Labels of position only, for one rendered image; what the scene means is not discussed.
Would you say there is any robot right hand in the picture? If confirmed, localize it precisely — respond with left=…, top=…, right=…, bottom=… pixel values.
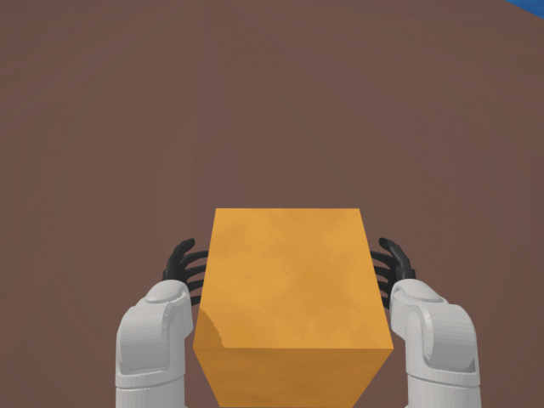
left=370, top=238, right=416, bottom=309

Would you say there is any right robot forearm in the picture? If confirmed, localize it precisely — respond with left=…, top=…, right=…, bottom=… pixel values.
left=389, top=279, right=481, bottom=408

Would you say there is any left robot forearm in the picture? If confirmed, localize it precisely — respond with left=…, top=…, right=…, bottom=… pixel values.
left=116, top=280, right=193, bottom=408

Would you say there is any robot left hand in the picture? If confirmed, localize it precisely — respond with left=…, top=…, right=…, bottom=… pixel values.
left=162, top=238, right=209, bottom=306

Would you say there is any carton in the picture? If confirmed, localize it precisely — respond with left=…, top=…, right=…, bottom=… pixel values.
left=193, top=208, right=394, bottom=408

